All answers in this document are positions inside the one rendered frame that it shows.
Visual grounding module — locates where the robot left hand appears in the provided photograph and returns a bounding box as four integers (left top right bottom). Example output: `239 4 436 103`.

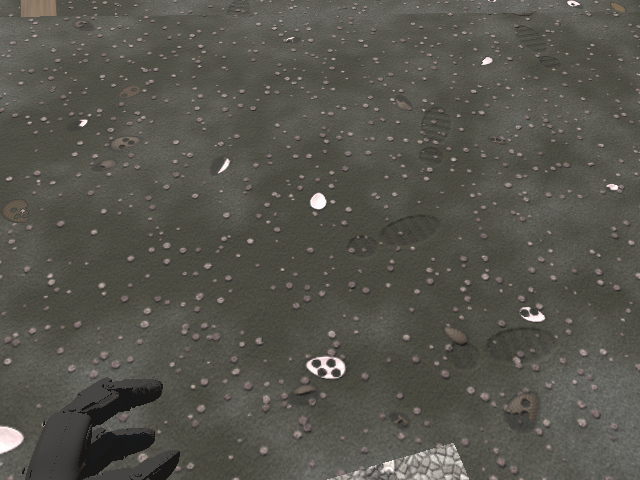
22 377 180 480

